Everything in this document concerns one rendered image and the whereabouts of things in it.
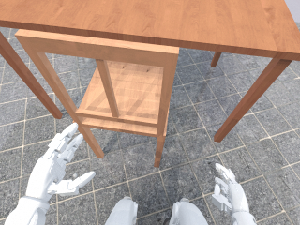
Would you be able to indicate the right robot thigh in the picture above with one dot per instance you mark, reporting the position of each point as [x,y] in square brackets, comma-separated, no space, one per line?
[186,213]

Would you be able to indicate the robot right forearm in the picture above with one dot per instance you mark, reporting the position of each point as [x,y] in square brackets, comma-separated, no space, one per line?
[243,218]

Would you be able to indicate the robot left forearm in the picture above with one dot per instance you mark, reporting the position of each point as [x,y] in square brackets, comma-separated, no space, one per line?
[29,211]

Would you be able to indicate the table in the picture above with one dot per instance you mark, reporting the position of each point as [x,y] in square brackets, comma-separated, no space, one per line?
[264,28]

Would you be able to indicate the robot left hand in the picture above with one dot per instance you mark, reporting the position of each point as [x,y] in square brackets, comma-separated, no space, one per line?
[52,165]

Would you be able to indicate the chair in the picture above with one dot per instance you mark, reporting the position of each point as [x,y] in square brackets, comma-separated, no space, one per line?
[130,90]

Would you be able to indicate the robot thigh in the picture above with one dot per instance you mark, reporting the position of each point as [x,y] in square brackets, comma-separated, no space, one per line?
[186,213]
[124,213]

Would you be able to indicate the left robot thigh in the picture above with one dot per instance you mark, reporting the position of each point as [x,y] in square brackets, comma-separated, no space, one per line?
[124,213]

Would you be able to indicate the robot right hand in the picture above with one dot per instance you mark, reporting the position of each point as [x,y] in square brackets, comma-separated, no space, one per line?
[233,198]

